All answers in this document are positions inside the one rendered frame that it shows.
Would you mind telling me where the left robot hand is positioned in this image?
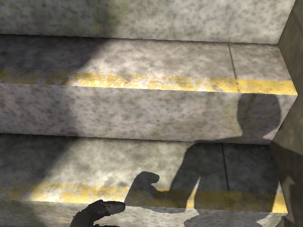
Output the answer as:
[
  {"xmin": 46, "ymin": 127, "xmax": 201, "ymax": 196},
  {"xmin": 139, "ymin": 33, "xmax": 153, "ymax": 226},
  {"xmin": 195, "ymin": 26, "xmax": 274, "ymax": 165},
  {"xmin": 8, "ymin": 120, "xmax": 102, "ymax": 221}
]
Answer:
[{"xmin": 69, "ymin": 200, "xmax": 126, "ymax": 227}]

